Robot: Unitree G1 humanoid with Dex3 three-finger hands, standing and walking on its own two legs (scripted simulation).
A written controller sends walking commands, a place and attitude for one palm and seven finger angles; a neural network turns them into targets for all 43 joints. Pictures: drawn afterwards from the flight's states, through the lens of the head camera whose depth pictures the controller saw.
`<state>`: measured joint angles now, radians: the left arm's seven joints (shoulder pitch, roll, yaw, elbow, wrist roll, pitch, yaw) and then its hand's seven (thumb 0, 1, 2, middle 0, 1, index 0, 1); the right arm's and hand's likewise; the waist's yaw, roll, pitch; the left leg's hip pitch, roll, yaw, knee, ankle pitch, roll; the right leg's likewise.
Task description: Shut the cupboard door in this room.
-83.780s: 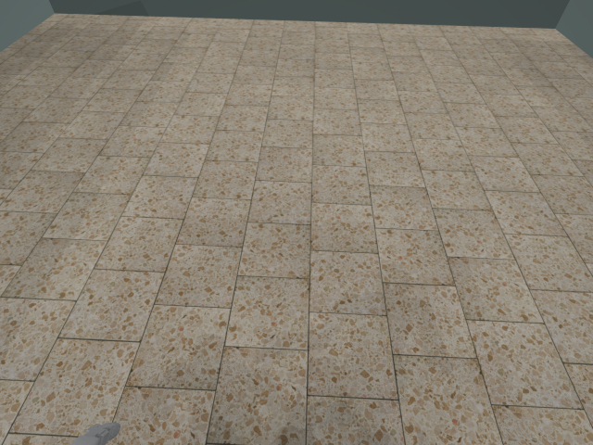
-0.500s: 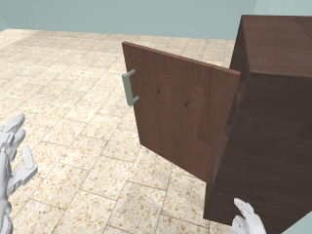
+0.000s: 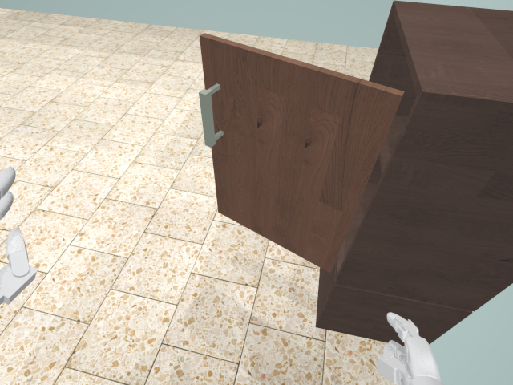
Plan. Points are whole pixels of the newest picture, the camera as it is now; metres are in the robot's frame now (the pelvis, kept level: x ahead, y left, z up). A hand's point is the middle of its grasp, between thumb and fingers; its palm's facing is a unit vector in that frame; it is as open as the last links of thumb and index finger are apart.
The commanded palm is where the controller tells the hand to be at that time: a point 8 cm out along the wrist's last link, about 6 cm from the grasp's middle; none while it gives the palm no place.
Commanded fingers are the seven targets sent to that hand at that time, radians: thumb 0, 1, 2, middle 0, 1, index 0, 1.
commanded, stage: step back with the hand held close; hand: left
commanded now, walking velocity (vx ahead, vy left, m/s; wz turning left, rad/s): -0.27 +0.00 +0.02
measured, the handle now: (212, 116) +0.69 +0.15 +0.05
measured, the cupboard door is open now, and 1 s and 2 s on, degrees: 69 69 69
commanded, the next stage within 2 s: stop stepping back and stand still in 0.88 s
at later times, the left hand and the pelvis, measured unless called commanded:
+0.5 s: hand out of the picture +0.11 +0.27 +0.18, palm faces +0.48 -0.76 -0.44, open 7.4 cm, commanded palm +0.04 +0.31 +0.18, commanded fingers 0.00 0.90 0.90 -0.20 -0.30 -0.20 -0.30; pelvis -0.08 +0.00 -0.01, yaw +3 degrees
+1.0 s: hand out of the picture -0.02 +0.31 +0.19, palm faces +0.52 -0.76 -0.38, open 7.4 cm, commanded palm -0.10 +0.32 +0.18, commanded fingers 0.00 0.90 0.90 -0.20 -0.30 -0.20 -0.30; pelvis -0.21 +0.01 -0.02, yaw +6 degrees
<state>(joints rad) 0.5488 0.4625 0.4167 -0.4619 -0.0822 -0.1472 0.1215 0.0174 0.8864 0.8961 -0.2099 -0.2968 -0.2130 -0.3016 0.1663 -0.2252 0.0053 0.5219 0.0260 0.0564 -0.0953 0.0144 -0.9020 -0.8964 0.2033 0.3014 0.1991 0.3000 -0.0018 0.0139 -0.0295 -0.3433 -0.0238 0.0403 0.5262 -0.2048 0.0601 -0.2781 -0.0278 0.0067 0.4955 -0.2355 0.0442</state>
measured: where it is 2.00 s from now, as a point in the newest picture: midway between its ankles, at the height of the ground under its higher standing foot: outside the picture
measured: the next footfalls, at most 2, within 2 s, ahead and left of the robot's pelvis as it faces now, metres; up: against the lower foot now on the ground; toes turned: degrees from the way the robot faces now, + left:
right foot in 0.66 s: -0.14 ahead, -0.14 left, +0.00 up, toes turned +10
left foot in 1.16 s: -0.19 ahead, +0.13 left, +0.00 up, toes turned -1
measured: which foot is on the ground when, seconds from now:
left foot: down 0.00-0.98, up 1.00-1.00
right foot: down 0.00-0.50, up 0.52-0.64, down 0.66-1.00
